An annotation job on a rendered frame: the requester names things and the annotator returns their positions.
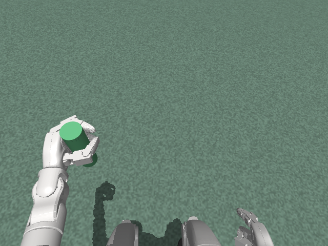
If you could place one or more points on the left robot arm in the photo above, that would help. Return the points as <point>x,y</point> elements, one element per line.
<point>45,226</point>

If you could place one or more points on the right robot hand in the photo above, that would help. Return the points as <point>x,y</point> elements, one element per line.
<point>256,236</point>

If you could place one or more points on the can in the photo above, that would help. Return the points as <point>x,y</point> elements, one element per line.
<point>74,136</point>

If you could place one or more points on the left robot hand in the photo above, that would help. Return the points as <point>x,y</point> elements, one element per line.
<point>56,153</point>

